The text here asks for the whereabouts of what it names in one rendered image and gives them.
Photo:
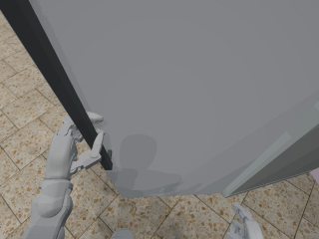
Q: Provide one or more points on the handle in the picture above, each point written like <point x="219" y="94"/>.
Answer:
<point x="25" y="23"/>

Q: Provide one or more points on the fridge door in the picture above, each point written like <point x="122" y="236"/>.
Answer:
<point x="191" y="91"/>

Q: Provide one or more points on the robot left thigh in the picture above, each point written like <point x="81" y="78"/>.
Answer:
<point x="122" y="234"/>

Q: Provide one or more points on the robot right hand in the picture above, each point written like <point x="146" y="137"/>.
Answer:
<point x="250" y="228"/>

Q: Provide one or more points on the robot left hand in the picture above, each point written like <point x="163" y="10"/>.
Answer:
<point x="63" y="149"/>

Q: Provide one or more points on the robot left forearm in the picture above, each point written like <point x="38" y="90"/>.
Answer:
<point x="50" y="210"/>

